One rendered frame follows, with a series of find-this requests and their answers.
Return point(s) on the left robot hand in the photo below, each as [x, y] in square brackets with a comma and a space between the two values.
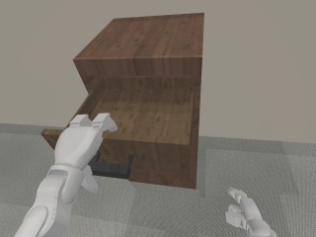
[79, 143]

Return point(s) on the right robot hand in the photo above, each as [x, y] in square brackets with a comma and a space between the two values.
[238, 216]

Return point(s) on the handle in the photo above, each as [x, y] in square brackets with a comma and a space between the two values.
[111, 170]

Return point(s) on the cabinet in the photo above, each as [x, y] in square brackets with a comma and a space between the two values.
[150, 46]

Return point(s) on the drawer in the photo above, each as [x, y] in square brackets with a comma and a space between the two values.
[154, 116]

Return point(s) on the left robot forearm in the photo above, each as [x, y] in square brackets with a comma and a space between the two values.
[50, 214]

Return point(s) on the right robot forearm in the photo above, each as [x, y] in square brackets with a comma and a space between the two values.
[257, 227]

